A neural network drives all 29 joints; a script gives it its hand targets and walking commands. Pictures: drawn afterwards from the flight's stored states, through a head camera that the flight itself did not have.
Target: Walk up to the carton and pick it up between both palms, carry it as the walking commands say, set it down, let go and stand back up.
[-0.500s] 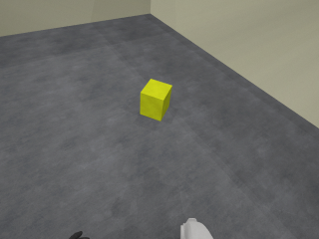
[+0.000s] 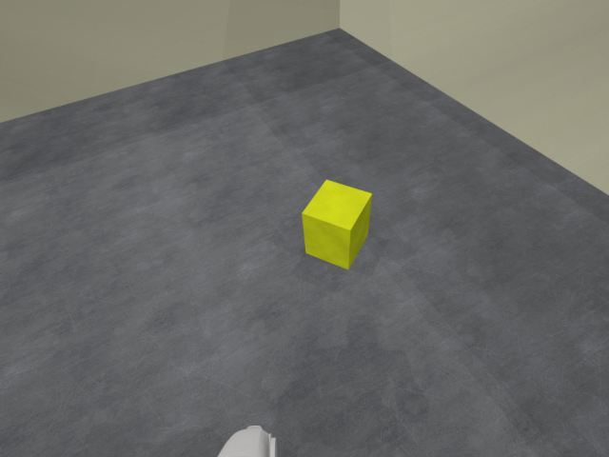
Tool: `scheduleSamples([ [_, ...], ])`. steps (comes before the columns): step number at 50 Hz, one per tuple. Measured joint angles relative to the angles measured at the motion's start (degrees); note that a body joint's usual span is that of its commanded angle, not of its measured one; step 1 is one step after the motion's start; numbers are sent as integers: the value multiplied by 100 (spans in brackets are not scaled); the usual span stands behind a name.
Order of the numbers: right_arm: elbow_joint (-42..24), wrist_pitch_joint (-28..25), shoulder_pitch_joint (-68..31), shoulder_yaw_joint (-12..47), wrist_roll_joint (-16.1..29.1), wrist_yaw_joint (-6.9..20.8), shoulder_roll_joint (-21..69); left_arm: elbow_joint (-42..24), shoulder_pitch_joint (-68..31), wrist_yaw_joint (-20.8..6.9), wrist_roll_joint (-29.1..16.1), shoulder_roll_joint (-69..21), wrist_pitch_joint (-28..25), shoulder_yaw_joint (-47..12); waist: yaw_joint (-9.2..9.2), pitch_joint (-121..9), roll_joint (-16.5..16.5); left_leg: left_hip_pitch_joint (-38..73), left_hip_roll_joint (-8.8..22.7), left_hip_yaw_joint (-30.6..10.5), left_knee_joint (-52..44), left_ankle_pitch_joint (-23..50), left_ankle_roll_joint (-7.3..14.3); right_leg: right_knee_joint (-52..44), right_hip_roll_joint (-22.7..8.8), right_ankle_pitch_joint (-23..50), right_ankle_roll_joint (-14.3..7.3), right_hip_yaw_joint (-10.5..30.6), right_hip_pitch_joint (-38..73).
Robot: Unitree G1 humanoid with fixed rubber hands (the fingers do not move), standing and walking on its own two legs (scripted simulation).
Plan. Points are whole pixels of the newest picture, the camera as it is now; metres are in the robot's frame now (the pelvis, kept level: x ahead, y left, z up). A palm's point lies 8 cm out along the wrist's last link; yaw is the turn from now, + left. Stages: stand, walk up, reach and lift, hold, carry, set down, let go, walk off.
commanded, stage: walk up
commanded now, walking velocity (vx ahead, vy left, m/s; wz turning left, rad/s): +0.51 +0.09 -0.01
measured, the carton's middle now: (337, 224) +1.07 -0.01 -0.66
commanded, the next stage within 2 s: none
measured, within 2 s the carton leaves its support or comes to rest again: neither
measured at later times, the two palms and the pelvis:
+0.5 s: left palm (146, 363) +0.29 +0.32 -0.15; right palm (451, 456) +0.17 -0.17 -0.11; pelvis +0.22 +0.07 +0.00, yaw +0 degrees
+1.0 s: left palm (218, 273) +0.46 +0.22 -0.12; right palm (471, 291) +0.46 -0.27 -0.16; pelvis +0.42 -0.02 -0.01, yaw +1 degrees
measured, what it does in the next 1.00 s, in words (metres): walks ahead: left foot, then right foot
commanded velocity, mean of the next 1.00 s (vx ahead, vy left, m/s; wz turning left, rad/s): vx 0.46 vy -0.10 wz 0.00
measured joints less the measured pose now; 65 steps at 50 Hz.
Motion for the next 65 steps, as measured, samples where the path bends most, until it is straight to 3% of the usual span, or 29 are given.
scheduleSamples([
  [5, -161, 52, -468, 31, 43, 86, 134, 130, 475, 53, 5, -110, 7, -55, 159, -63, -102, -26, 39, 121, -1448, 479, -169, -433, -90, -146, 166, 29, 590],
  [10, -272, -35, -749, 105, 32, 52, 318, 190, 626, 41, 7, -110, 74, -59, 181, -82, -255, 630, -70, 342, -2632, 18, 1, -254, -155, -678, 393, 5, 968],
  [12, -286, -170, -752, 113, -49, -25, 336, 230, 666, 35, 21, -70, 124, -47, 89, -96, -315, 963, -129, 409, -2854, -73, 141, 695, -228, -1232, 329, 18, 705],
  [14, -171, -267, -600, 131, -42, -125, 379, 189, 439, 13, 43, 61, 197, -6, -32, -22, -475, 887, -174, 428, -2418, -249, 310, 2564, -168, -1534, 175, 344, -66],
  [16, 43, -280, -262, 148, 7, -160, 375, 38, 150, -45, 41, 226, 222, 48, -95, 5, -585, 1106, -186, 441, -2493, -390, 357, 3850, -90, -1142, 128, 451, -775],
  [19, 323, -301, 279, 163, 24, -173, 365, -181, -265, -126, 50, 402, 281, 101, -269, -7, -689, 1601, -250, 483, -3023, -335, 348, 4390, -240, -480, 121, 362, -1554],
  [24, 654, -376, 1148, 189, 40, -218, 416, -513, -806, -271, 86, 506, 469, 77, -523, -77, -668, 2276, -298, 484, -3712, -321, 321, 3990, -431, 318, 200, 344, -2351],
  [30, 821, -407, 1840, 250, 50, -261, 565, -775, -1379, -396, 81, 444, 556, -27, -760, -103, -615, 2856, -256, 436, -4208, -445, 176, 2846, -515, 995, 338, 235, -2711],
  [34, 815, -421, 2009, 269, 48, -274, 627, -880, -1780, -448, 42, 384, 540, -120, -912, -49, -617, 3183, -180, 401, -4406, -603, -4, 1959, -465, 1107, 379, 95, -2613],
  [38, 787, -383, 1994, 231, 39, -274, 551, -923, -2080, -411, 30, 314, 486, -167, -1013, -24, -542, 3464, -47, 387, -4370, -939, -266, 1168, -326, 737, 287, -16, -2176],
  [40, 757, -355, 1989, 218, 45, -258, 483, -926, -2103, -341, 73, 293, 371, -148, -992, -23, -479, 3440, 64, 371, -3877, -1348, -378, 774, -230, 532, 190, -94, -1726],
  [43, 690, -277, 1650, 200, 95, -258, 335, -845, -1891, -204, 138, 218, 151, -89, -824, 115, -284, 2493, 105, 13, -1331, -1976, -128, 1252, -142, 506, -54, -144, -1668],
  [45, 570, -267, 1257, 192, 128, -277, 223, -655, -1599, -165, 83, 172, 124, -79, -722, 190, -158, 1807, -21, -81, -130, -1711, -21, 1192, -102, 214, -92, -158, -1441],
  [47, 459, -244, 892, 184, 113, -270, 139, -514, -1304, -128, 51, 137, 101, -69, -560, 229, -65, 1283, -72, 14, 235, -1417, 14, 856, -83, 293, 10, -167, -1144],
  [51, 306, -60, 306, 144, 35, -192, 12, -314, -718, -46, -2, 120, 29, -81, -255, 212, -27, 621, -171, 132, -34, -1074, 14, 336, -89, 358, -68, -129, -686],
  [55, 237, 139, -28, 119, 7, -122, 10, -151, -227, 8, -1, 103, 90, -82, -96, 75, -69, 374, -186, 149, -650, -581, -71, 16, -139, 365, -12, -103, -366],
  [62, 130, 105, -230, 242, 21, -97, 299, 144, 138, 33, -2, 25, 269, -54, -70, -165, -262, 1158, -198, 330, -2544, -533, -193, 143, -154, 22, 164, -102, -125],
  [64, 108, -20, -177, 258, -5, -144, 357, 219, 211, 46, -15, 11, 329, -36, -126, -220, -285, 1615, -237, 379, -3156, -416, -112, 607, -141, -323, 196, -83, -224],
  [65, 132, -88, -151, 259, -27, -174, 424, 267, 183, 62, -31, 37, 370, -26, -173, -205, -387, 1622, -277, 407, -3110, -234, 42, 1043, -176, -754, 181, -21, -370],
])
